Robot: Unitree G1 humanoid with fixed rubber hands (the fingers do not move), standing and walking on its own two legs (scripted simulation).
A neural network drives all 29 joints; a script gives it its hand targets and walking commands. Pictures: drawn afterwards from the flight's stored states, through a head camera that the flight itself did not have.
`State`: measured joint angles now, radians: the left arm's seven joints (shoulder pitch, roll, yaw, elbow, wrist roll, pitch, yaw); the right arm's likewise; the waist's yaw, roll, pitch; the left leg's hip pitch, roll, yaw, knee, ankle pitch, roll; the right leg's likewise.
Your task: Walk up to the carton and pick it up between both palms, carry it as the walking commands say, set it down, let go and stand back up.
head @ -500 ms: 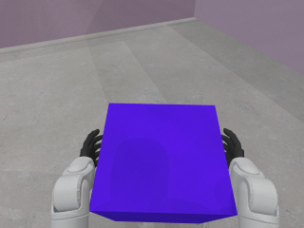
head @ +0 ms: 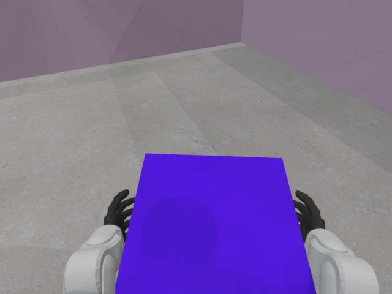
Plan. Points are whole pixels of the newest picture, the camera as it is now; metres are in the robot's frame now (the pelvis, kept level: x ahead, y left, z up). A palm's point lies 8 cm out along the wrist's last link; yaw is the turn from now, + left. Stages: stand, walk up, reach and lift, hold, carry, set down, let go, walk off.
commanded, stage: carry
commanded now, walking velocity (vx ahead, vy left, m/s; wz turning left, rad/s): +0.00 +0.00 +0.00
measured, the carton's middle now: (209, 244) +0.24 +0.00 +0.02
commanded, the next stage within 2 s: hold in 1.60 s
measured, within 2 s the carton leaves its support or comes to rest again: neither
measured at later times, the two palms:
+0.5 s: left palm (113, 234) +0.22 +0.18 +0.09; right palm (308, 235) +0.22 -0.17 +0.09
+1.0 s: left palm (117, 224) +0.24 +0.18 +0.09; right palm (303, 222) +0.24 -0.17 +0.09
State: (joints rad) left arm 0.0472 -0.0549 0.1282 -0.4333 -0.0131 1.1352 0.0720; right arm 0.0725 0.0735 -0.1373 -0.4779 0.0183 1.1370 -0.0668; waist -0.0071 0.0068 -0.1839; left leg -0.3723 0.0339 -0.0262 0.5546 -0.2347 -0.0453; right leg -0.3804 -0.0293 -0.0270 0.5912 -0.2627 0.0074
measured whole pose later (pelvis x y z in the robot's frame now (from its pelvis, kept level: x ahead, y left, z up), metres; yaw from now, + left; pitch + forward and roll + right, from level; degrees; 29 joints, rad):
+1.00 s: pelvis +0.02 +0.00 +0.00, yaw +1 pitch +4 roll +0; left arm 0.03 -0.05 0.14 -0.43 -0.02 1.14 0.08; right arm 0.05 0.09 -0.15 -0.47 0.02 1.14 -0.07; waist 0.00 0.01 -0.16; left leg -0.36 0.04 -0.04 0.53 -0.24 -0.05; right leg -0.36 -0.03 -0.04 0.56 -0.27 0.00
